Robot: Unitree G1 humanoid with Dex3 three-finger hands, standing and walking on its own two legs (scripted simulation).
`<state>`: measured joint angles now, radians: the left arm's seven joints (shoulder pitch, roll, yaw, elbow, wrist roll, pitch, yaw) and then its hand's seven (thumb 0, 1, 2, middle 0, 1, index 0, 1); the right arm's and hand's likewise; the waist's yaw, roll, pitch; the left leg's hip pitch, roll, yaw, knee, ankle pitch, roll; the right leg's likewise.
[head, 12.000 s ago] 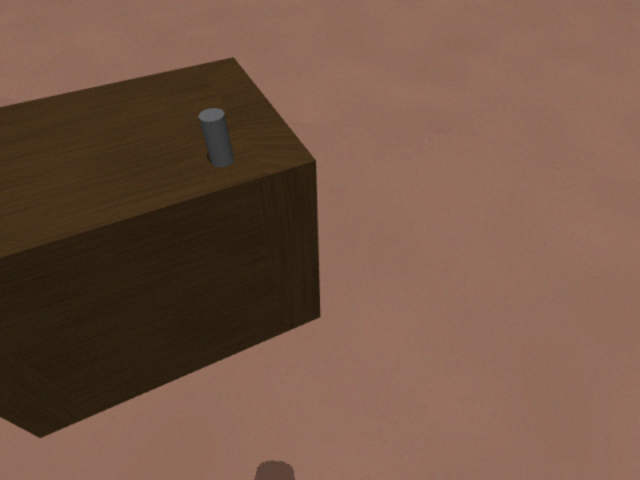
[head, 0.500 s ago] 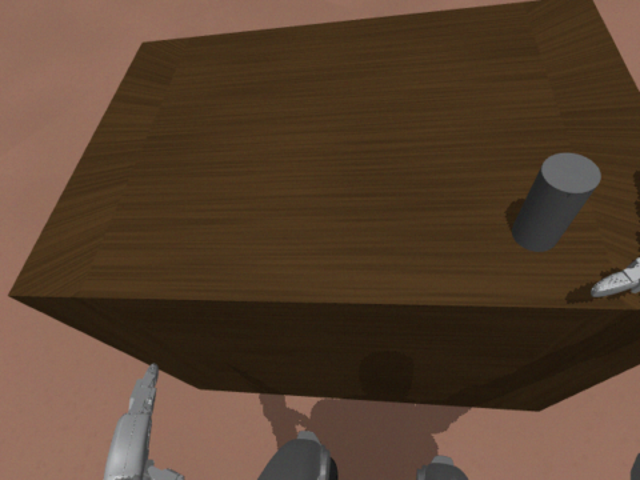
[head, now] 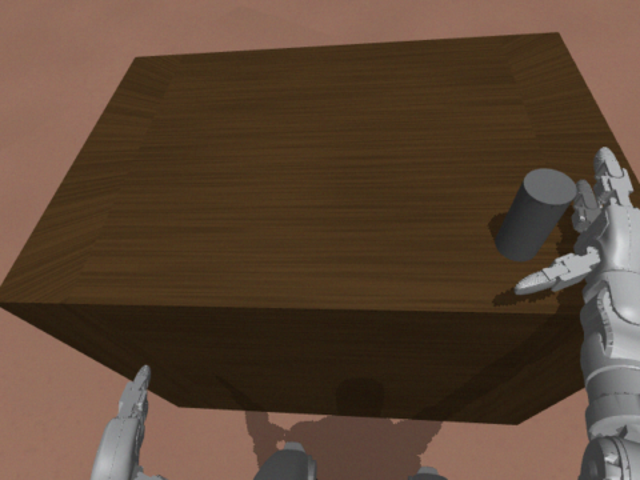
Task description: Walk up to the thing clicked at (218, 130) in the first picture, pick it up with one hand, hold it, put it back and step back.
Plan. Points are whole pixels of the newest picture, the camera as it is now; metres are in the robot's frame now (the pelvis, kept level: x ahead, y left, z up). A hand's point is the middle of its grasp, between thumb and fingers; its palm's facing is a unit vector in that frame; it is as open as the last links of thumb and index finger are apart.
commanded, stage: rest palm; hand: right
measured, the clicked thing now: (531, 218) +0.45 -0.20 +0.05
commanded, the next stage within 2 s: close in 0.04 s
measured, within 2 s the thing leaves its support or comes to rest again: leaves its support in 1.34 s
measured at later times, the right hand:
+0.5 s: hand (527, 215) +0.45 -0.19 +0.06, palm faces +0.14 +0.99 +0.01, open 16.3 cm
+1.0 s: hand (534, 215) +0.45 -0.20 +0.06, palm faces +0.17 +0.99 +0.02, open 8.3 cm
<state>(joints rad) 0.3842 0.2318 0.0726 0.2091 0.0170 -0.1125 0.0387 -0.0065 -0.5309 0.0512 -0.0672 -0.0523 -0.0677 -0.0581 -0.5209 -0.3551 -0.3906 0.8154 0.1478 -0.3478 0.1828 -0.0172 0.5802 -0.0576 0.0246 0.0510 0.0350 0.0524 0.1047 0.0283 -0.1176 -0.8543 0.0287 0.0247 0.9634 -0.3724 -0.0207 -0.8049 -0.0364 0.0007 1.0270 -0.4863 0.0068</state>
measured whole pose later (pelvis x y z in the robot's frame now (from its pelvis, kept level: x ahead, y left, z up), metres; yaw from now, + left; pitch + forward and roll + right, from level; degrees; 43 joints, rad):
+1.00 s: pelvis +0.01 +0.00 +0.00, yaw +0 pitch +15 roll +1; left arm 0.37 0.22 0.07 0.16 0.02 -0.06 0.02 -0.01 -0.54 0.06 -0.06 -0.05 -0.06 -0.06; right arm -0.57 -0.33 -0.37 0.87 0.09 -0.38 0.07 -0.01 0.11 -0.55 0.99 0.78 1.02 0.79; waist 0.12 0.04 -0.11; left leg -0.84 0.03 0.02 0.95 -0.38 -0.03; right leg -0.79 -0.03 -0.01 1.01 -0.49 0.00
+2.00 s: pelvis +0.02 +0.00 +0.03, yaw +0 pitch +10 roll +1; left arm 0.33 0.23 0.07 0.33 -0.01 -0.09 0.05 -0.01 -0.54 0.06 -0.06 -0.05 -0.06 -0.06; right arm -0.59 -0.33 -0.34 0.84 0.12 -0.24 0.07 0.00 0.16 -1.03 0.83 1.14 0.85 1.14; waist 0.10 0.00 -0.08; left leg -0.63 0.03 0.02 0.78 -0.32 -0.02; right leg -0.57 -0.03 -0.01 0.82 -0.42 0.01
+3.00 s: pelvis +0.01 +0.00 +0.06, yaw +0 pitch +0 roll +0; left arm 0.27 0.22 0.07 0.53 -0.03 -0.11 0.08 -0.01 -0.53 0.05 -0.05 -0.05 -0.05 -0.05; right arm -0.38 -0.25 -0.22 0.23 0.19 0.16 0.02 0.00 0.17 -1.05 0.83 1.15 0.85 1.15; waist 0.01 -0.04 -0.04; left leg -0.33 0.04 0.02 0.57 -0.24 -0.02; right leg -0.26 -0.02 -0.01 0.58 -0.32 0.01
